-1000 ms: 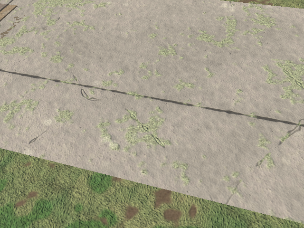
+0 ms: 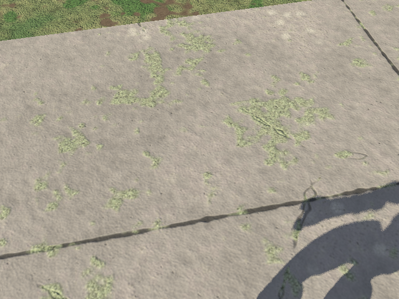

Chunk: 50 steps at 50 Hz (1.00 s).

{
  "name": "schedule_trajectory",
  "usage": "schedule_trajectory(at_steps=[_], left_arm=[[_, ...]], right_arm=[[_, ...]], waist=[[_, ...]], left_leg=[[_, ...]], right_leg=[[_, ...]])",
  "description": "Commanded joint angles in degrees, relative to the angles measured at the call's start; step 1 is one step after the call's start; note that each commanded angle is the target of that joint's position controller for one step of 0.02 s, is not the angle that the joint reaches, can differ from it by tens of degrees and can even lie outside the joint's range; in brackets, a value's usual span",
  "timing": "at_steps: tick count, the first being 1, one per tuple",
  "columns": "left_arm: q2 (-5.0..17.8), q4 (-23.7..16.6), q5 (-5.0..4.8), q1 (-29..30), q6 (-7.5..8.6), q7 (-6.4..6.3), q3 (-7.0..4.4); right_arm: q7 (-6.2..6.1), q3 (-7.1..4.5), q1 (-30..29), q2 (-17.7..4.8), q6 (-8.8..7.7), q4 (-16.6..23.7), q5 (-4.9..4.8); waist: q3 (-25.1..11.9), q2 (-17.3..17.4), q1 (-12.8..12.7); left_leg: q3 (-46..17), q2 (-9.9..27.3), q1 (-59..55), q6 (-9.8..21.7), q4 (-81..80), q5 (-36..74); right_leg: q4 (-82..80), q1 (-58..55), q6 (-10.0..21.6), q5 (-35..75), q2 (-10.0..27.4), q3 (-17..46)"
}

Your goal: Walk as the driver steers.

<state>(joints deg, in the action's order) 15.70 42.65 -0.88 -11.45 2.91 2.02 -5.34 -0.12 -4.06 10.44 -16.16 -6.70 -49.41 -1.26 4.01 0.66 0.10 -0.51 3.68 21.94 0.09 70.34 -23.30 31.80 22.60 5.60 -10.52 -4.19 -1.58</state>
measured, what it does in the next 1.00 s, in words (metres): walks ahead: left foot, then right foot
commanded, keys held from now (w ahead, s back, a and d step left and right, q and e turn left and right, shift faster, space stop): w+e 0.30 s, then e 0.06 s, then no key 0.28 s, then q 0.36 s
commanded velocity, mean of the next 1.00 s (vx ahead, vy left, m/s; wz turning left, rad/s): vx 0.26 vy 0.00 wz -0.24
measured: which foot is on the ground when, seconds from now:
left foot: up 0.00-0.36, down 0.38-1.00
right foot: down 0.00-0.40, up 0.42-0.72, down 0.74-1.00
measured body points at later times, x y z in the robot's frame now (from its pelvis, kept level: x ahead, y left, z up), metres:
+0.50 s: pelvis +0.26 +0.03 +0.00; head +0.30 +0.03 +0.45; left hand +0.42 +0.29 -0.11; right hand +0.39 -0.27 -0.08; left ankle +0.37 +0.12 -0.73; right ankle +0.13 -0.06 -0.63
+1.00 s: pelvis +0.34 +0.01 -0.01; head +0.36 +0.02 +0.44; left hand +0.55 +0.24 -0.10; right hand +0.39 -0.29 -0.11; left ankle +0.37 +0.11 -0.73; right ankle +0.32 -0.13 -0.73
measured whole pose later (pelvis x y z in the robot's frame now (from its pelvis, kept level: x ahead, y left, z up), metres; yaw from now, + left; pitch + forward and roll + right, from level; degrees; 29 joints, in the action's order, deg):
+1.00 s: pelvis +0.34 +0.01 -0.01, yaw -11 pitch +1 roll -1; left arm 14.9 37.6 0.3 -8.8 -1.2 -3.4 -4.1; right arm 1.0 -3.5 10.7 -17.4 0.9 -45.8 -0.3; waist 1.5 0.1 1.2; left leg -1.2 -0.8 20.1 1.2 38.5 -18.6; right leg 36.2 18.6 -2.1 -18.0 3.3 -3.0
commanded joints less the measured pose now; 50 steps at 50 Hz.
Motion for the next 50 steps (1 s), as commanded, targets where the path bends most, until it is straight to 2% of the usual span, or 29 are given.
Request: schedule_trajectory(at_steps=[1,3,6,9,13,16,17,18,19,20,21,22,23,24,25,27,28,31,34,36,37,38,39,40,41,43,46,48,50], left_arm=[[5.6,-4.5,0.59,-0.9,1.36,-0.64,-1.05],[7.1,-4.3,0.19,-1.9,1.68,-1.27,-1.33],[8.8,-3.6,-0.07,-4.9,1.62,-2.48,-1.77],[8.6,-3.1,-0.27,-7.1,1.19,-2.89,-1.76],[8.5,-1.8,-0.65,-10.3,0.72,-2.93,-1.82],[8.5,-1.8,-0.53,-10.1,-0.13,-3.48,-1.91],[8.5,-2.3,-0.42,-9.3,-0.59,-3.70,-1.97],[7.7,-3.2,-0.48,-7.5,-0.90,-3.80,-1.66],[5.1,-4.9,0.16,-5.9,-0.77,-3.76,-0.74],[1.8,-5.5,0.32,-13.3,-0.56,-3.93,0.22],[4.7,-5.4,-0.17,-18.6,-0.26,-3.77,0.34],[8.9,-4.2,-0.69,-16.0,-0.78,-3.74,-0.75],[9.9,-5.0,-0.38,-10.5,-1.45,-3.82,-0.99],[9.2,-5.7,0.20,-7.5,-2.04,-3.94,-0.98],[8.0,-6.1,0.44,-6.8,-2.63,-3.98,-0.94],[3.9,-5.9,0.27,-8.4,-3.38,-3.91,0.20],[2.8,-6.0,0.47,-8.3,-3.44,-3.96,0.64],[2.7,-6.2,0.92,-6.0,-3.37,-3.72,1.22],[3.0,-6.2,1.15,-3.5,-3.80,-3.41,1.21],[3.5,-6.2,1.91,-2.6,-3.82,-3.30,0.91],[5.7,-7.3,2.52,-1.6,-3.72,-3.60,0.52],[9.5,-8.6,2.84,-1.4,-3.86,-4.22,-0.15],[10.5,-7.8,2.44,0.7,-4.27,-4.39,-0.57],[7.7,-8.4,2.25,2.5,-4.14,-4.10,-0.18],[7.5,-8.2,2.20,2.6,-3.98,-4.06,-0.29],[8.5,-7.8,1.65,1.4,-3.49,-4.36,-0.83],[8.3,-7.8,1.15,0.5,-3.31,-5.31,-1.23],[7.9,-8.2,0.99,1.6,-3.40,-5.91,-1.43],[6.5,-8.9,1.33,1.8,-3.63,-6.19,-1.44]], right_arm=[[-0.04,-1.86,-0.5,-7.3,-0.92,4.8,0.99],[-0.13,-1.67,-1.1,-5.7,0.32,5.4,1.76],[-0.34,-1.01,-7.4,-4.0,0.85,7.6,2.19],[0.29,-0.38,-13.0,-2.8,0.50,9.2,1.66],[1.20,-0.41,-17.5,-3.9,-0.23,11.6,0.86],[1.70,-1.06,-16.5,-5.8,-1.20,12.1,0.99],[1.58,-1.46,-14.0,-6.5,-1.52,11.7,1.26],[1.28,-2.05,-9.3,-7.5,-1.89,10.7,1.86],[1.08,-2.75,-2.4,-10.2,-2.19,10.0,3.19],[0.74,-3.50,4.3,-14.0,-1.59,9.2,4.47],[1.35,-3.23,6.5,-12.1,-0.56,8.0,2.62],[1.26,-1.96,3.4,-7.5,0.23,9.4,1.69],[1.07,-0.99,0.2,-5.0,1.08,10.2,1.79],[1.11,-0.26,-2.3,-3.7,1.59,10.0,2.05],[1.18,0.15,-3.8,-3.1,1.72,9.6,2.29],[1.37,-0.06,-5.5,-4.3,1.83,8.3,2.82],[1.30,-0.22,-6.3,-5.0,1.88,8.0,2.79],[0.95,-0.67,-6.7,-6.9,2.57,6.8,1.79],[1.19,0.10,-5.3,-6.0,3.41,5.2,1.04],[1.57,0.87,-5.3,-5.1,3.92,4.7,0.37],[1.79,1.48,-3.5,-3.9,3.88,4.2,0.82],[2.10,1.79,-1.5,-3.2,3.77,4.4,1.99],[1.80,2.00,1.7,-1.9,3.99,4.6,1.18],[1.29,1.64,-0.3,-4.0,4.44,4.5,1.05],[0.95,1.02,-2.0,-5.6,4.92,5.1,0.95],[0.45,0.53,-1.1,-6.3,6.06,5.6,1.22],[0.85,-0.12,-0.3,-6.0,6.71,6.7,0.83],[1.15,-0.61,-0.2,-6.1,7.11,7.3,0.87],[1.05,-1.58,-0.1,-8.4,7.34,8.2,1.04]], waist=[[-8.7,-2.3,0.7],[-7.5,-1.5,1.2],[-4.9,-2.2,-0.5],[-3.6,-4.7,-2.8],[-3.0,-5.8,-4.6],[-3.3,-7.3,-3.5],[-4.2,-8.6,-2.1],[-6.8,-8.8,0.7],[-14.0,-6.3,3.8],[-23.5,7.1,2.4],[-28.8,18.1,1.1],[-22.0,10.5,1.9],[-16.0,5.6,2.2],[-11.7,3.0,1.4],[-9.6,3.1,-0.2],[-8.6,5.8,-2.2],[-9.4,6.6,-2.6],[-13.0,7.1,-1.9],[-12.4,6.0,-1.3],[-9.6,5.5,-2.3],[-9.2,3.5,-1.8],[-9.8,-2.7,0.0],[-10.3,-11.9,2.8],[-8.0,-11.6,1.4],[-5.8,-11.4,0.5],[-5.5,-11.5,0.3],[-6.7,-8.8,0.0],[-7.7,-6.9,0.2],[-7.5,2.1,-0.7]], left_leg=[[-4.8,4.1,14.7,0.5,-4.1,5.3],[-3.6,3.5,13.4,-1.2,-9.3,7.5],[-2.8,1.6,14.8,-3.1,-21.1,17.3],[-2.5,-1.1,11.5,-3.1,-33.3,27.1],[-3.4,-2.9,9.4,-2.2,-40.0,28.0],[-3.7,-4.1,6.9,-0.7,-43.6,21.7],[-2.8,-4.9,3.8,0.2,-44.9,20.1],[-1.8,-4.9,-3.3,1.6,-47.8,23.9],[-6.3,2.1,-16.7,5.1,-44.8,34.9],[-23.5,16.6,-38.5,14.2,-41.6,50.5],[-39.1,23.6,-43.1,19.9,-44.7,46.8],[-33.5,21.0,-36.6,17.9,-45.7,41.2],[-24.7,17.9,-29.1,15.6,-46.2,41.1],[-19.1,14.8,-21.5,14.6,-47.5,43.3],[-15.6,12.7,-15.9,13.7,-48.9,44.3],[-9.8,9.5,-8.5,13.2,-51.8,47.1],[-7.9,9.2,-7.4,13.7,-52.2,50.1],[-5.3,9.4,-8.2,13.7,-52.2,50.9],[-6.0,8.4,-7.1,12.2,-51.8,36.1],[-6.8,5.6,-3.2,8.7,-50.7,20.6],[-7.3,3.9,-0.2,5.5,-49.4,13.1],[-4.9,-0.2,2.9,2.5,-44.3,3.7],[-0.1,-3.0,1.1,0.9,-42.0,0.4],[0.9,-3.2,-0.6,-0.3,-39.9,3.5],[1.5,-3.9,1.5,-0.3,-37.7,6.2],[1.2,-3.3,2.4,0.1,-35.0,9.6],[0.9,-2.8,3.0,1.4,-31.7,13.4],[-0.2,-2.3,1.2,2.6,-32.8,17.7],[-8.1,0.6,-0.1,6.1,-38.5,26.0]], right_leg=[[-17.8,-17.4,11.5,10.0,15.5,24.3],[-19.0,-13.4,11.8,14.6,14.4,21.5],[-19.7,-11.0,10.5,14.6,12.0,17.9],[-19.0,-9.3,7.8,8.8,9.6,16.2],[-15.5,-12.3,6.8,5.7,11.1,20.2],[-9.6,-16.7,5.7,9.4,11.9,24.6],[-6.3,-17.5,4.6,14.5,11.1,25.2],[-0.5,-16.9,2.6,20.3,8.2,24.0],[11.3,-12.1,-0.1,18.6,5.3,20.6],[31.0,5.1,-4.7,-7.6,-2.0,14.1],[42.6,14.2,-6.5,-29.6,-2.7,13.5],[47.8,17.4,-7.6,-26.3,0.6,14.7],[47.6,17.9,-8.3,-22.8,2.3,11.9],[44.3,16.6,-8.5,-20.8,3.8,10.6],[40.0,13.6,-8.3,-19.3,5.5,10.1],[30.3,6.3,-8.4,-16.7,5.8,7.1],[25.6,3.7,-8.7,-15.0,5.8,6.0],[14.1,-3.0,-8.4,-6.0,6.2,4.5],[3.8,-9.4,-7.4,-0.7,5.6,4.0],[-6.8,-15.9,-5.7,5.0,4.6,3.1],[-8.7,-19.9,-4.0,9.0,8.6,7.3],[-7.7,-22.7,-1.5,16.8,15.6,12.6],[-9.1,-16.8,2.2,7.2,18.4,14.1],[-10.8,-12.8,1.6,-0.5,16.2,13.1],[-10.7,-12.4,0.4,-2.4,15.0,12.2],[-9.6,-12.1,0.6,1.8,16.3,12.1],[-6.1,-12.8,1.2,9.1,17.7,10.0],[-3.1,-11.2,0.1,9.3,17.2,7.8],[4.9,-8.1,-4.0,4.0,11.1,0.0]])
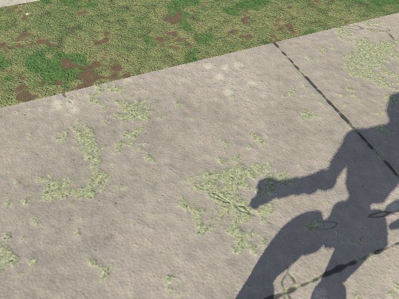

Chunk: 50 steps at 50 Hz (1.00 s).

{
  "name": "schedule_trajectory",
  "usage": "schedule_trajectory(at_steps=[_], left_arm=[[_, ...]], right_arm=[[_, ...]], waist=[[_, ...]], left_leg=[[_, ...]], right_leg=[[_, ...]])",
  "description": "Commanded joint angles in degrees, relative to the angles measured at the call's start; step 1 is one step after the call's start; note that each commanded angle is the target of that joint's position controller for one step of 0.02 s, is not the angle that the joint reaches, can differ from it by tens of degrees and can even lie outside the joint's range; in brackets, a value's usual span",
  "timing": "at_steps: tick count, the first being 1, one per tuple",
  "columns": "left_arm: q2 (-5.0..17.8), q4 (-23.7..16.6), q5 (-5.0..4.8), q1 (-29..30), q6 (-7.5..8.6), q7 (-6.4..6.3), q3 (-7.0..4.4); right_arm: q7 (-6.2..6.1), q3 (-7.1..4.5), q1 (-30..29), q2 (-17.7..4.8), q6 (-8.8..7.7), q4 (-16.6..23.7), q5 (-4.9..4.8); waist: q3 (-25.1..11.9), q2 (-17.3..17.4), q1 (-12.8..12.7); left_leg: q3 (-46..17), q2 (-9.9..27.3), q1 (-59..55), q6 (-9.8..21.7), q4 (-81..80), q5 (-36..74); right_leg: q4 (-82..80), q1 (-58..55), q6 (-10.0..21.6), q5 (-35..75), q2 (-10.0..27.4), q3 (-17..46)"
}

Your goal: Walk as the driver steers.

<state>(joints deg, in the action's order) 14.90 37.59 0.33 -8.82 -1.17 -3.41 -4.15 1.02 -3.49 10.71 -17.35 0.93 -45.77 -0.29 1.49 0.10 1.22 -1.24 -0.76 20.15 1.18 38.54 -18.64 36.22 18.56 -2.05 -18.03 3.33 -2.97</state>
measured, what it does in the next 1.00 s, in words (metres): steps on the spot, turning left: right foot, then left foot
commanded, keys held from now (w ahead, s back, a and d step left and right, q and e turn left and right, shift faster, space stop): q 0.76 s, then no key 0.24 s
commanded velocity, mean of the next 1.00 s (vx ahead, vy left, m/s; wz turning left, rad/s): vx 0.01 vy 0.00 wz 0.50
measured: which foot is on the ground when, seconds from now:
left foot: down 0.00-0.32, up 0.34-0.74, down 0.76-1.00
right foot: down 0.00-0.00, up 0.02-0.30, down 0.32-0.76, up 0.78-1.00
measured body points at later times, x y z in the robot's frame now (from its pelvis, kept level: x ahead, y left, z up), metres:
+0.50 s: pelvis -0.01 -0.04 +0.02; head +0.02 -0.06 +0.47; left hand +0.05 +0.26 -0.06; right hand +0.22 -0.29 -0.09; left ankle -0.07 +0.09 -0.63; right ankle +0.03 -0.14 -0.72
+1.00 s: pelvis -0.04 +0.01 +0.02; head -0.03 +0.05 +0.47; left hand -0.08 +0.33 -0.10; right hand +0.23 -0.13 -0.06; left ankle -0.08 +0.08 -0.72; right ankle +0.04 -0.13 -0.65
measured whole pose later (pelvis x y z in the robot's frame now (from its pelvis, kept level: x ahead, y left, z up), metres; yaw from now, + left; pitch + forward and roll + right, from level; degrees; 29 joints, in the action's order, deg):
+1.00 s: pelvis -0.04 +0.01 +0.02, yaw +32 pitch +2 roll -2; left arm 18.3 40.9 0.1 -9.4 -1.6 -2.0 -5.1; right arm -0.8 -2.5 9.4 -14.8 0.8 -37.0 0.5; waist 2.1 -2.5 -0.4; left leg -1.8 -2.4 14.3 3.6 25.3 -12.5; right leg 57.9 29.4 -4.7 -19.1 2.4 1.1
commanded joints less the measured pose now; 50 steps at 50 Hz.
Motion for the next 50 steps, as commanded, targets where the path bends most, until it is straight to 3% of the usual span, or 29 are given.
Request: schedule_trajectory(at_steps=[1,2,3,5,6,10,13,15,16,17,18,19,20,22,23,25,29,34,36,37,38,39,40,41,42,43,44,46,50], left_arm=[[6.2,-4.7,0.27,1.4,0.47,-0.72,-2.41],[4.8,-6.1,0.27,4.9,0.62,-0.73,-1.93],[4.6,-6.9,0.06,6.6,0.85,-0.55,-1.78],[6.3,-5.0,-0.40,2.3,1.03,-0.19,-2.31],[6.9,-4.5,-0.09,1.6,1.22,-0.31,-2.47],[3.8,-4.0,-0.70,1.2,2.41,0.90,-1.29],[5.0,-3.3,-1.25,-0.9,2.89,2.19,-1.58],[5.6,-2.1,-1.07,-4.4,3.04,2.57,-2.17],[8.2,-2.0,-0.52,-5.4,2.89,2.26,-3.01],[12.4,-3.5,0.68,-4.8,2.32,1.58,-3.69],[14.3,-3.9,3.21,-3.7,2.46,2.37,-4.00],[11.3,-5.3,3.03,-0.6,2.99,2.37,-3.19],[8.5,-5.5,2.07,2.7,3.19,2.20,-2.41],[6.7,-6.0,0.48,4.7,3.16,1.57,-1.59],[6.5,-5.8,0.55,4.0,2.97,1.16,-1.34],[6.8,-5.1,0.95,1.1,2.41,0.52,-1.43],[9.7,-4.0,0.74,-1.3,1.47,0.37,-2.59],[12.0,-3.3,-0.69,-0.1,1.28,1.71,-3.50],[11.8,-2.8,-2.02,1.3,1.28,1.85,-3.50],[10.1,-1.5,-2.10,-1.2,1.40,1.98,-3.09],[7.2,-1.6,-0.39,-2.9,1.47,2.28,-2.28],[4.7,-5.3,1.99,0.3,1.55,2.04,-0.95],[7.9,-5.4,0.84,4.6,1.59,1.48,-1.83],[9.2,-4.8,-0.40,4.6,1.22,1.35,-2.27],[9.3,-3.3,-0.35,3.2,0.87,1.05,-2.55],[9.6,-2.4,0.08,2.3,0.51,0.75,-2.72],[9.3,-1.6,0.28,1.0,0.35,0.84,-2.71],[8.0,-0.5,-0.15,-0.8,0.35,1.23,-2.33],[5.8,-0.5,-0.26,1.4,0.25,1.49,-1.09]], right_arm=[[-0.29,-2.73,0.3,-9.3,-0.27,5.2,0.26],[-0.42,-3.21,3.1,-11.3,-0.36,5.1,0.97],[-0.36,-3.08,5.9,-11.5,-1.25,5.0,1.73],[-0.95,-2.90,0.9,-10.7,-2.14,6.8,0.45],[-1.46,-2.80,-1.6,-9.9,-1.71,7.5,-0.43],[-2.78,-3.31,-3.0,-9.7,1.14,8.5,-0.83],[-2.73,-3.74,-3.8,-10.0,1.88,9.5,-1.22],[-2.78,-3.50,-5.5,-9.1,2.18,10.3,-2.08],[-2.92,-3.02,-4.0,-7.1,2.10,10.4,-1.87],[-2.60,-2.12,0.0,-3.3,1.90,10.0,-0.58],[-2.61,-3.60,-1.3,-7.1,0.94,11.8,-0.58],[-2.67,-4.89,-0.9,-11.0,0.75,10.7,-0.55],[-2.75,-5.40,0.1,-11.5,1.24,9.3,-0.94],[-3.00,-5.06,1.8,-9.0,2.52,7.7,-0.76],[-2.79,-4.75,1.1,-8.0,2.64,8.3,-0.96],[-2.43,-4.02,-2.0,-6.3,2.50,10.3,-1.46],[-1.21,-2.71,-4.8,-4.3,2.25,12.9,-0.90],[0.05,-2.83,-2.8,-5.2,2.64,14.0,-1.03],[0.45,-3.17,1.1,-4.8,2.82,13.1,-1.04],[0.08,-3.80,3.8,-6.0,2.80,12.2,-0.86],[-0.71,-5.33,6.0,-11.4,2.49,12.5,-0.90],[-1.10,-5.85,4.8,-16.7,1.67,14.4,0.51],[-0.57,-4.92,6.1,-13.2,0.20,14.4,2.17],[-0.57,-3.83,3.6,-11.1,-0.73,13.7,2.16],[-0.89,-3.37,0.3,-9.4,-1.04,13.6,1.09],[-1.18,-2.57,-2.1,-7.5,-0.99,13.6,0.05],[-1.52,-1.95,-3.3,-6.6,-0.92,13.6,-0.09],[-1.90,-1.25,-3.5,-5.4,-0.97,13.3,0.70],[-2.23,-0.95,-3.0,-5.3,-0.94,12.1,0.87]], waist=[[-4.3,9.0,-0.8],[-4.4,14.1,1.9],[-6.4,14.3,3.9],[-8.1,7.2,0.4],[-7.9,6.1,-0.5],[-9.4,7.9,-0.4],[-9.4,10.4,-0.5],[-7.9,10.2,-2.9],[-7.8,6.9,-2.3],[-8.2,-7.6,0.2],[-5.4,-16.1,0.2],[-3.7,-10.1,0.7],[-2.2,-7.4,1.8],[-1.3,-6.7,1.5],[-1.3,-6.9,0.8],[-1.8,-8.2,-1.3],[-4.7,-9.4,-3.7],[-5.8,-10.9,-3.0],[-6.2,-10.0,-0.2],[-6.7,-7.3,0.4],[-7.1,5.1,-0.3],[-6.3,19.2,-0.8],[-10.3,12.4,3.8],[-7.8,9.9,1.8],[-6.5,7.2,0.1],[-5.8,6.9,-0.8],[-6.1,7.4,-1.7],[-7.5,7.1,-2.4],[-6.1,7.3,-0.9]], left_leg=[[-16.4,8.8,-2.3,9.1,-11.9,24.5],[-26.2,13.6,-8.1,14.4,-16.7,27.6],[-31.9,18.0,-14.1,18.1,-18.9,31.0],[-27.0,16.8,-15.6,15.5,-15.5,34.5],[-24.1,14.9,-14.7,13.2,-15.0,34.1],[-20.5,9.9,-11.5,10.0,-14.3,31.4],[-23.9,9.6,-9.7,9.7,-14.7,26.3],[-24.6,7.0,-5.9,7.1,-13.3,17.6],[-22.6,4.2,-0.4,4.1,-9.7,7.1],[-13.3,-3.4,8.1,0.2,5.3,-11.2],[-8.8,-5.6,15.2,-2.1,17.2,-19.5],[-9.9,-2.2,15.1,-3.1,25.9,-15.6],[-9.0,-1.9,15.4,-3.8,29.1,-11.2],[-7.3,-1.2,16.3,-5.9,34.2,-5.2],[-5.6,-1.0,16.0,-6.6,34.5,-3.5],[-3.3,0.1,17.5,-7.8,29.1,-1.7],[-0.7,3.0,13.9,-8.1,17.2,-4.5],[4.3,2.3,3.7,-4.8,3.6,-4.1],[6.3,0.7,-3.3,-1.8,-8.2,4.0],[5.0,-0.5,-10.0,0.1,-14.2,10.0],[-8.7,8.3,-20.1,3.8,-17.3,27.2],[-28.4,23.0,-22.2,15.7,-16.7,42.6],[-27.8,24.0,-18.9,20.3,-18.4,38.3],[-21.7,20.6,-16.5,17.4,-18.6,33.5],[-17.6,16.9,-15.2,13.8,-18.5,28.5],[-15.4,15.0,-14.2,11.7,-18.4,28.2],[-13.3,13.6,-12.3,11.3,-18.6,31.1],[-11.0,12.4,-12.0,11.4,-18.9,32.5],[-11.0,11.7,-13.4,11.1,-19.3,25.8]], right_leg=[[7.4,2.2,0.6,6.7,-1.6,-1.7],[14.4,10.7,-0.8,-7.6,-6.1,-0.1],[25.4,17.6,-0.7,-20.5,-6.3,5.9],[31.5,19.5,-0.6,-16.4,-4.0,9.7],[27.8,18.4,-0.8,-13.2,-3.3,9.5],[11.2,8.2,-2.1,-6.2,-5.5,6.7],[0.1,1.7,-2.0,-2.2,-6.9,6.2],[-13.4,-5.8,-0.6,7.3,-6.9,4.9],[-16.0,-11.7,1.6,9.5,-1.2,9.1],[-18.0,-16.3,7.3,17.4,13.0,22.6],[-20.6,-8.9,15.8,20.1,21.4,34.4],[-21.2,-7.0,17.0,16.2,19.6,30.8],[-20.5,-5.7,14.4,13.3,15.4,24.1],[-19.7,-6.4,12.5,13.8,11.1,16.3],[-19.8,-6.3,12.7,15.7,10.0,13.2],[-19.7,-10.4,13.7,16.8,9.8,10.5],[-18.3,-15.4,15.1,19.6,12.9,8.7],[-15.4,-12.8,14.4,24.6,15.0,5.5],[-10.6,-10.9,11.3,24.0,14.3,2.9],[-5.7,-7.0,7.8,19.7,12.3,-0.1],[8.0,5.1,2.0,4.8,7.2,-5.8],[21.7,21.4,-2.5,-21.3,-1.2,-4.3],[30.9,20.8,-2.2,-22.2,-1.2,4.4],[33.1,20.8,-1.4,-17.5,-0.1,5.7],[31.7,20.6,-1.1,-12.5,0.5,6.1],[30.2,20.0,-1.3,-8.5,0.9,6.3],[30.9,17.1,-1.9,-5.0,0.3,5.7],[29.9,13.7,-2.6,-1.1,-0.3,5.4],[15.5,10.2,-3.0,0.2,0.6,5.7]])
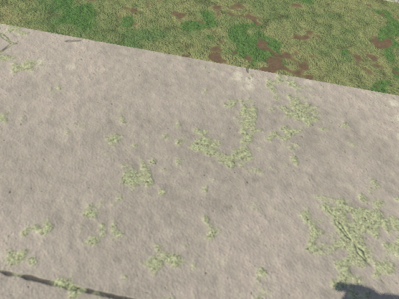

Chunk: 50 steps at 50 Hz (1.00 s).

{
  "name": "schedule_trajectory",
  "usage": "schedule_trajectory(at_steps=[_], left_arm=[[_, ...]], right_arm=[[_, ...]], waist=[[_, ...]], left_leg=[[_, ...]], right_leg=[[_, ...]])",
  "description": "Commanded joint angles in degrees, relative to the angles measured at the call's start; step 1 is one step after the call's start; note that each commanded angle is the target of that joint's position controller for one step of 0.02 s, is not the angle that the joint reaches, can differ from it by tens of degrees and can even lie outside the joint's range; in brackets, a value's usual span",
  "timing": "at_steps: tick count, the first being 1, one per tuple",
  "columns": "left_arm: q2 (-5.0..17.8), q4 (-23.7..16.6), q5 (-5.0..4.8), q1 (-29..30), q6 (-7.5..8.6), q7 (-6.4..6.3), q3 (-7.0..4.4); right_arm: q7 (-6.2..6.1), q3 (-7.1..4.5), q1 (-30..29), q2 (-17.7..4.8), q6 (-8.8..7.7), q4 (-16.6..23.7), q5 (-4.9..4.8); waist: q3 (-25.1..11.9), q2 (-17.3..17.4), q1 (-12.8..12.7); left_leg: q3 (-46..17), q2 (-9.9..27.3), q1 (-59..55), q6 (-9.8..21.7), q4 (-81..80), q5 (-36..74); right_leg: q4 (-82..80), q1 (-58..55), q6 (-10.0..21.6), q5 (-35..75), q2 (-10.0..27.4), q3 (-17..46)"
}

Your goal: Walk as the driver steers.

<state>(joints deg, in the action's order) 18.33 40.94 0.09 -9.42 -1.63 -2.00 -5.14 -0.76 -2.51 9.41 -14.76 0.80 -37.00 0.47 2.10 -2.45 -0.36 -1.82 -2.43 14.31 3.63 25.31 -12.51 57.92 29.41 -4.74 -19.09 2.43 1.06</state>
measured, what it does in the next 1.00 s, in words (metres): steps on the spot: right foot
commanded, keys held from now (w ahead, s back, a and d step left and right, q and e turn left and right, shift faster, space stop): no key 0.70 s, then w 0.30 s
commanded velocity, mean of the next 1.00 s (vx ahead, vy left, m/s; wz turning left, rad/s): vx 0.07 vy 0.00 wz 0.05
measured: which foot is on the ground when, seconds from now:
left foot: down 0.00-1.00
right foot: up 0.00-0.16, down 0.18-1.00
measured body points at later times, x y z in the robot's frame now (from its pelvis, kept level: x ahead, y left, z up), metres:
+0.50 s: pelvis +0.01 -0.02 -0.01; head +0.02 -0.03 +0.44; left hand +0.13 +0.23 -0.12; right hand +0.14 -0.28 -0.13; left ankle +0.00 +0.08 -0.74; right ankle +0.01 -0.16 -0.74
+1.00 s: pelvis +0.06 -0.02 -0.02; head +0.07 -0.01 +0.43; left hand +0.09 +0.25 -0.16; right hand +0.13 -0.28 -0.14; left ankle +0.01 +0.08 -0.74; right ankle +0.00 -0.16 -0.74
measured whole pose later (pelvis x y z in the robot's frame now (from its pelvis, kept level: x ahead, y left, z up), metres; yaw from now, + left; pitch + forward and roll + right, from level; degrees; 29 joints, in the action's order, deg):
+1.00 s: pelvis +0.06 -0.02 -0.02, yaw +1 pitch +0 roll +0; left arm 14.7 53.0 -1.7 -19.5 4.0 -0.5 -2.2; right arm 0.4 -3.0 16.5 -13.1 -5.3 -52.0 -1.7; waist -0.4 -1.5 0.1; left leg -0.6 -2.5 11.3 3.7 34.1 -22.5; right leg 34.5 10.7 -0.1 -24.1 1.0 2.5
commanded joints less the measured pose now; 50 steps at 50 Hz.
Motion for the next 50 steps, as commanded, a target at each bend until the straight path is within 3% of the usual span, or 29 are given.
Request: schedule_trajectory(at_steps=[1,6,8,9,10,11,12,14,17,24,35,36,38,39,41,44,47,49,50], left_arm=[[2.3,-3.9,-0.01,2.5,0.73,0.17,0.07],[2.8,-3.2,-0.40,1.9,1.20,0.33,0.21],[1.6,-1.9,0.23,-0.7,1.90,0.64,0.76],[3.1,-1.8,0.97,-1.3,2.27,0.63,0.72],[6.6,-2.1,1.10,-1.6,2.34,0.42,0.13],[7.2,-1.0,0.26,-0.4,2.30,0.74,-0.33],[4.2,-1.5,0.13,0.1,2.45,1.21,0.23],[2.6,-1.1,0.71,0.8,2.88,1.33,0.93],[2.3,-0.3,0.68,-0.1,3.49,1.21,1.30],[2.3,1.3,0.47,-0.5,3.47,0.62,1.85],[1.5,6.0,0.28,-1.1,3.40,0.54,2.34],[1.3,6.9,0.24,-2.1,3.28,0.49,2.38],[2.2,7.6,-0.48,-2.5,3.04,0.25,1.98],[2.1,7.5,-0.74,-2.4,3.26,0.07,2.05],[2.1,7.5,-1.33,-3.6,4.75,0.09,2.13],[3.7,8.6,-1.62,-6.9,6.81,0.70,1.54],[6.5,9.0,-1.92,-8.5,6.93,1.27,0.86],[5.5,7.1,-2.02,-3.5,6.61,1.61,1.20],[4.2,4.7,-1.82,1.9,6.93,1.77,1.66]], right_arm=[[-0.41,-1.99,-1.5,-8.2,-0.71,3.0,0.21],[0.52,-1.47,-1.8,-7.7,-0.55,1.2,0.15],[0.60,-0.70,-2.5,-6.1,-0.68,0.2,-0.40],[0.64,-0.38,-0.6,-5.1,-1.17,-0.5,0.03],[0.99,-0.39,1.7,-5.1,-1.79,-0.8,1.06],[1.26,-0.66,2.5,-5.3,-2.08,-1.2,0.87],[1.18,-0.74,-0.5,-6.5,-1.93,-1.5,0.84],[0.78,-0.74,-2.8,-5.4,-1.06,-1.3,0.40],[0.50,-0.81,-1.6,-4.9,-0.29,-1.9,0.45],[-0.10,-1.05,0.0,-4.4,-0.31,-4.5,0.16],[-1.01,-1.36,1.4,-4.5,-0.28,-9.1,-0.08],[-1.10,-1.35,2.4,-4.3,-0.20,-10.0,-0.14],[-1.29,-1.89,3.4,-5.4,-0.10,-10.8,-0.85],[-1.36,-1.87,3.4,-5.3,-0.50,-10.6,-1.07],[-1.12,-1.63,3.7,-4.5,-2.39,-10.5,-1.69],[-0.04,-1.45,2.2,-3.4,-5.31,-10.1,-2.00],[1.03,-1.05,1.7,-1.8,-7.16,-9.4,-2.28],[1.44,-1.56,8.0,-3.1,-7.57,-12.2,-2.29],[1.53,-2.64,15.5,-5.9,-7.66,-15.4,-2.40]], waist=[[-6.2,10.2,1.2],[-3.8,10.0,1.6],[-4.1,7.9,-0.9],[-5.6,5.5,-0.5],[-7.1,0.1,1.9],[-7.2,-4.3,3.1],[-6.2,-2.4,0.6],[-4.6,-2.1,0.2],[-3.7,-0.7,0.3],[-2.8,2.3,0.2],[-2.0,2.6,0.3],[-3.1,2.6,0.3],[0.0,2.2,0.5],[2.9,2.0,0.5],[6.2,1.5,0.3],[4.7,-1.0,-0.8],[4.5,-8.0,0.2],[3.2,-6.1,3.9],[1.2,-0.3,7.1]], left_leg=[[-11.0,13.5,-7.0,8.9,-6.3,17.6],[-14.4,13.6,-3.8,9.7,-5.6,11.9],[-13.5,11.7,-1.9,7.0,-4.0,12.0],[-12.8,10.0,-0.4,4.3,-3.3,9.9],[-9.9,6.7,1.6,1.9,-1.4,5.2],[-6.2,3.5,0.4,0.1,-2.4,2.2],[-5.3,2.9,-1.2,-1.0,-1.2,1.1],[-5.4,3.3,-1.4,-0.7,-0.1,2.7],[-5.5,3.4,-1.4,-0.2,-0.1,4.0],[-5.3,3.3,-1.9,-1.2,0.2,5.8],[-4.9,3.5,-3.5,-1.8,-0.1,7.5],[-4.3,2.9,-3.9,-1.6,-0.3,2.0],[-3.5,1.4,-0.1,0.0,0.4,-18.9],[-4.3,1.8,3.0,0.9,0.2,-25.9],[-6.0,3.1,6.4,2.2,0.6,-28.5],[-4.4,2.6,9.5,2.2,5.4,-20.7],[1.6,1.0,11.0,1.8,11.2,-11.5],[0.9,1.1,0.1,2.9,3.4,-8.0],[-5.0,3.2,-10.7,4.2,-0.4,-1.7]], right_leg=[[-9.2,-2.3,-0.3,0.5,1.5,1.5],[-21.8,-10.0,0.6,-1.8,0.6,0.6],[-35.1,-17.8,1.8,10.7,0.4,0.4],[-36.2,-23.1,2.7,19.6,2.7,3.2],[-33.1,-26.8,4.3,29.4,6.1,5.4],[-30.7,-23.7,6.4,22.7,5.0,4.2],[-31.6,-20.8,6.3,16.7,3.6,3.6],[-32.6,-18.5,5.0,14.4,2.8,3.1],[-32.2,-18.1,4.6,13.5,2.3,2.6],[-32.0,-17.9,4.9,12.7,1.7,2.4],[-33.0,-17.7,5.0,12.0,0.6,1.8],[-33.2,-18.1,5.2,6.6,-0.1,1.1],[-32.7,-14.5,7.1,-12.0,-1.3,1.0],[-33.3,-12.0,8.3,-18.9,-0.7,2.5],[-33.9,-10.5,10.6,-23.0,1.2,6.0],[-36.7,-15.6,14.2,-21.0,5.5,13.8],[-42.7,-19.6,18.8,-14.8,13.6,25.7],[-37.4,-14.9,16.0,0.9,10.5,18.9],[-27.3,-8.2,12.2,12.2,4.4,9.8]])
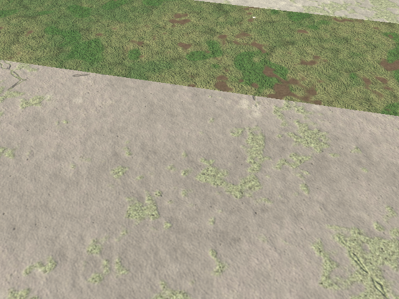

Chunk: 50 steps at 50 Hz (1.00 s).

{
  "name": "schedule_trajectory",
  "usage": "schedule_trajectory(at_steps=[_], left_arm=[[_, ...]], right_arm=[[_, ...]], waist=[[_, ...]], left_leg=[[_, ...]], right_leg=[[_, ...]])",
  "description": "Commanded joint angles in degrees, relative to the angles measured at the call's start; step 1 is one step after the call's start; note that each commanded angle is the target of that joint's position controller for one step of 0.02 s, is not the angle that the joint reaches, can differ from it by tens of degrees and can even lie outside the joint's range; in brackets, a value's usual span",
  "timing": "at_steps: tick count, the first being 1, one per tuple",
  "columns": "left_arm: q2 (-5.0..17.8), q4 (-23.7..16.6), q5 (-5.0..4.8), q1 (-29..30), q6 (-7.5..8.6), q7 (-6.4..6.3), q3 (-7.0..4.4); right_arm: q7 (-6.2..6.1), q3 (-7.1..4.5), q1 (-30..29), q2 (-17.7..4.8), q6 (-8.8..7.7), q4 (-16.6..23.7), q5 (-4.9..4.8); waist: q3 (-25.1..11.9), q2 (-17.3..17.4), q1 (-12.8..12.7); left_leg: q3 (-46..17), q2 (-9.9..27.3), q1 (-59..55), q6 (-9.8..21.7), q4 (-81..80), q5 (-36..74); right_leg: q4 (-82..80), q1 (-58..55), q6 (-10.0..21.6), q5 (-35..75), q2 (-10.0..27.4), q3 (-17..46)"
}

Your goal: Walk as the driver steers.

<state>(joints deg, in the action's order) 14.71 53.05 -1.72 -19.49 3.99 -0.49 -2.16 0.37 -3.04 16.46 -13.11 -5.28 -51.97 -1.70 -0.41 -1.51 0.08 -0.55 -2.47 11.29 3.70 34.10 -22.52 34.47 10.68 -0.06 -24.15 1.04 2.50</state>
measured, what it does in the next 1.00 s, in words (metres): walks ahead: right foot, then left foot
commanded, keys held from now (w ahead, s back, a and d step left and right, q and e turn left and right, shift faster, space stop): w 0.78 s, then w+e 0.22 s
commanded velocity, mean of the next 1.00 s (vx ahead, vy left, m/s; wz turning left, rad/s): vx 0.46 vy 0.00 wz -0.05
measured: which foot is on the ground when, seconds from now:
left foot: down 0.00-0.40, up 0.42-0.92, down 0.94-1.00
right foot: down 0.00-0.02, up 0.04-0.36, down 0.38-0.94, up 0.96-1.00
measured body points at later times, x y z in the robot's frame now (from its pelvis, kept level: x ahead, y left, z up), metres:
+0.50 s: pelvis +0.23 -0.05 +0.00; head +0.27 -0.05 +0.45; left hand +0.40 +0.21 -0.10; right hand +0.24 -0.31 -0.14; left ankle +0.07 +0.10 -0.63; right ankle +0.33 -0.13 -0.73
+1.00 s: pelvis +0.50 +0.01 +0.00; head +0.54 +0.02 +0.45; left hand +0.50 +0.29 -0.14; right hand +0.70 -0.24 -0.08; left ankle +0.60 +0.12 -0.73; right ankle +0.34 -0.12 -0.68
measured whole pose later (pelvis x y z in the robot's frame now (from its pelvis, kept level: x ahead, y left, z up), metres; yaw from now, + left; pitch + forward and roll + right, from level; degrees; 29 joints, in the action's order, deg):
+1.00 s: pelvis +0.50 +0.01 +0.00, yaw -4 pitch +2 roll -1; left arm 16.8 53.6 -1.1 -22.2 3.1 -0.1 -2.4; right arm 1.2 -1.9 3.0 -14.5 -6.6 -42.9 0.1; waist 1.7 -0.7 -3.7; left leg 1.5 1.2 25.9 1.6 31.0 -7.5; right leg 46.5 9.6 1.9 -28.6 -1.1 4.1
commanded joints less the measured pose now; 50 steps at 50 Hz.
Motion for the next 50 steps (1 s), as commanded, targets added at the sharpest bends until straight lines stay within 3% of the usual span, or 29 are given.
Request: schedule_trajectory(at_steps=[1,2,3,4,5,7,9,11,14,16,18,19,20,21,22,23,24,25,26,27,32,37,41,44,46,47,48,49,50], left_arm=[[6.0,-10.0,0.40,15.0,2.51,0.33,-0.90],[6.1,-9.6,0.55,12.7,3.36,0.33,-0.92],[7.1,-9.3,-0.72,11.9,3.49,0.77,-1.14],[5.7,-9.3,-1.60,12.2,3.29,1.24,-0.73],[4.6,-10.2,-1.31,14.0,3.16,1.59,-0.40],[3.1,-11.4,0.03,16.0,2.78,2.32,-0.11],[1.3,-13.1,0.86,18.9,2.61,3.35,0.81],[-0.2,-15.0,1.12,23.3,2.52,3.56,1.66],[3.6,-16.5,0.15,25.3,1.97,3.02,0.71],[6.2,-16.4,0.13,23.7,1.91,2.77,-0.35],[9.0,-13.7,0.11,13.7,1.41,2.19,-2.07],[10.5,-11.0,-0.02,5.0,0.97,1.77,-3.05],[14.4,-9.2,0.74,-4.2,0.57,1.17,-3.92],[15.9,-7.7,1.73,-5.8,0.88,2.27,-3.82],[10.1,-8.0,1.14,-2.7,1.15,2.44,-2.55],[8.4,-8.6,0.90,2.7,1.43,2.36,-2.06],[8.1,-9.3,1.30,7.0,1.74,2.45,-1.90],[7.3,-9.4,2.05,9.4,2.10,2.65,-1.73],[6.4,-9.2,2.71,10.5,2.41,2.70,-1.46],[5.7,-8.8,2.51,10.8,2.66,2.82,-1.35],[8.6,-6.0,1.97,6.5,3.00,1.71,-1.93],[10.2,-4.0,1.05,1.5,1.99,0.59,-2.12],[10.3,-1.6,0.54,-3.5,0.77,0.57,-2.12],[11.4,-1.4,0.38,-3.4,-0.29,0.24,-2.61],[11.9,-1.9,0.38,-1.4,-0.76,0.13,-2.76],[9.7,-2.4,0.98,-1.3,-0.64,0.24,-1.94],[5.3,-4.6,2.65,-1.2,-0.36,0.29,-0.39],[0.9,-5.2,0.64,-8.5,0.87,0.50,0.65],[8.3,-4.2,-0.94,-5.1,1.27,0.33,-1.04]], right_arm=[[0.45,-4.25,17.9,-13.9,-1.27,-3.5,-0.05],[0.90,-3.47,18.7,-12.1,-0.95,-3.0,0.99],[0.98,-1.99,15.9,-8.0,-0.74,-2.1,1.89],[0.89,-1.41,14.3,-6.5,-0.57,-1.3,2.10],[0.82,-0.96,13.2,-6.3,-0.23,-1.4,1.56],[0.39,0.13,12.0,-4.3,0.79,-1.5,1.26],[-0.68,0.35,8.9,-5.0,1.33,-0.4,1.14],[-1.73,-0.03,8.8,-7.8,1.03,-0.1,1.16],[-1.97,-0.84,11.0,-10.6,0.07,-1.2,0.27],[-1.75,-1.13,10.5,-10.8,0.17,-1.3,0.45],[-1.53,-1.50,9.5,-11.3,1.33,-1.0,1.52],[-1.52,-1.22,9.2,-10.6,1.90,-0.5,1.92],[-1.56,-0.14,11.0,-7.6,2.04,1.1,3.21],[-0.73,2.06,20.4,1.4,0.97,0.4,1.82],[-0.28,0.62,14.9,-5.7,-0.25,0.3,0.23],[-0.12,-0.39,7.7,-9.0,-0.86,2.7,-1.15],[-0.55,-0.32,4.5,-9.0,-1.15,3.6,-0.76],[-0.89,-0.67,3.5,-8.6,-0.93,3.8,0.09],[-1.00,-0.73,5.1,-7.7,-0.29,3.5,0.43],[-1.13,-0.65,6.2,-6.7,0.38,3.2,0.50],[-1.65,-0.75,-2.1,-6.7,1.49,6.5,1.78],[-0.80,-0.04,-11.6,-5.2,0.27,9.0,1.50],[0.47,0.40,-18.8,-5.2,-0.40,11.9,0.84],[1.32,-0.07,-18.5,-7.3,-1.30,12.9,0.66],[1.14,-1.25,-11.0,-9.7,-1.81,11.1,0.70],[0.60,-2.72,-2.0,-13.0,-2.00,8.8,1.12],[-0.06,-3.91,8.7,-17.8,-1.68,7.6,1.96],[0.32,-4.26,9.7,-19.6,-1.02,6.3,2.37],[0.37,-2.63,7.2,-12.6,-1.01,7.5,2.17]], waist=[[0.1,13.0,9.3],[-0.6,17.7,8.5],[2.3,9.6,6.2],[3.4,6.3,5.1],[5.5,3.7,4.4],[6.1,5.0,3.2],[7.0,5.5,2.6],[7.4,6.1,3.1],[8.0,7.7,2.3],[6.0,8.0,0.3],[-1.8,9.4,-5.0],[-6.6,8.7,-8.9],[-14.4,-0.1,-10.4],[-23.5,-17.6,-4.5],[-16.2,-10.5,-6.1],[-6.3,-6.0,-5.0],[-2.5,0.2,-3.0],[-0.5,0.8,-1.2],[-0.9,-1.3,0.9],[-0.9,-2.3,1.7],[3.4,-0.8,0.6],[4.1,0.0,-3.1],[5.6,0.0,-5.7],[4.6,-1.7,-3.8],[0.6,-2.9,1.0],[-6.3,-1.7,4.9],[-16.8,6.6,8.4],[-22.1,22.5,4.1],[-16.1,13.4,5.9]], left_leg=[[-22.0,11.3,-23.8,8.2,-14.6,17.1],[-34.5,20.6,-30.8,12.7,-17.3,29.8],[-31.9,22.0,-29.6,13.5,-15.8,31.3],[-27.4,21.4,-29.6,13.0,-16.3,31.4],[-23.3,20.6,-28.6,11.7,-18.1,31.6],[-16.2,17.1,-22.9,8.4,-21.7,33.3],[-9.9,13.0,-12.7,7.4,-25.6,32.0],[-5.7,10.4,-4.0,6.4,-29.0,28.8],[-6.1,13.5,-6.7,5.9,-30.9,27.6],[-5.4,15.1,-12.4,4.4,-26.3,39.3],[-3.5,14.4,-15.6,2.5,-12.5,58.2],[-2.2,12.2,-10.8,1.1,-0.7,58.7],[-0.9,8.4,3.0,-0.2,18.5,37.3],[-5.0,-2.2,19.8,-2.5,37.5,-8.8],[-9.0,0.7,25.5,-1.3,43.6,-8.9],[-6.6,3.6,28.8,-0.5,43.8,-3.3],[-5.5,6.6,26.2,-0.3,41.0,2.4],[-5.1,8.6,23.5,-0.5,38.3,5.4],[-5.7,10.3,19.9,-0.5,36.6,7.2],[-5.5,10.7,18.5,-0.8,34.9,7.7],[-4.2,12.3,26.4,-4.0,22.6,16.7],[-1.4,9.9,25.6,-5.0,5.1,29.0],[-1.0,8.0,25.5,-4.8,-2.1,27.0],[-1.8,6.5,21.7,-3.4,-6.5,21.1],[0.0,4.4,9.9,-1.6,-9.4,18.1],[-1.3,6.3,-4.5,0.6,-8.1,19.2],[-14.0,18.7,-22.0,4.2,-5.9,20.1],[-38.0,28.3,-35.2,11.7,-13.6,8.0],[-35.8,26.2,-30.2,9.5,-16.3,2.2]], right_leg=[[17.4,24.1,2.5,22.8,-2.7,-3.0],[29.9,37.6,1.1,-4.7,-4.5,-1.2],[36.7,42.6,2.5,-8.0,-1.4,2.2],[39.8,46.4,3.6,-5.1,0.4,2.2],[38.5,49.6,4.1,-1.8,2.6,0.8],[32.9,46.0,3.4,4.4,5.2,-1.7],[22.0,37.2,1.2,13.0,4.0,-5.0],[8.4,25.2,0.0,22.4,1.8,-6.7],[-1.0,19.3,1.0,26.9,0.1,-5.0],[-3.8,16.6,2.9,26.4,-0.9,-4.3],[-2.3,5.2,5.6,22.2,-3.5,-5.9],[-2.5,-6.4,7.2,21.8,-3.0,-5.8],[-0.8,-23.7,10.7,19.3,8.9,8.7],[-12.9,-35.8,19.8,0.4,21.2,39.0],[-19.9,-29.1,17.0,-7.8,18.9,42.7],[-21.0,-19.4,14.7,-6.0,17.8,33.3],[-22.3,-10.3,13.8,1.6,15.9,26.5],[-23.4,-3.7,13.5,8.0,13.8,20.9],[-25.0,-0.1,13.2,10.4,12.0,17.2],[-26.4,1.9,13.6,11.2,11.1,15.1],[-30.6,3.5,15.2,14.0,10.8,9.5],[-29.8,-1.0,12.5,18.6,9.0,3.6],[-26.3,-6.9,12.4,19.9,10.8,4.6],[-21.6,-10.7,11.3,23.0,12.9,7.8],[-13.8,-9.8,9.6,32.7,11.4,7.5],[-2.4,-4.9,7.7,34.6,7.7,5.1],[17.0,6.9,5.1,18.2,2.4,1.3],[32.3,26.5,2.7,-9.9,-4.8,1.4],[38.3,31.6,2.8,-8.2,-1.1,6.4]])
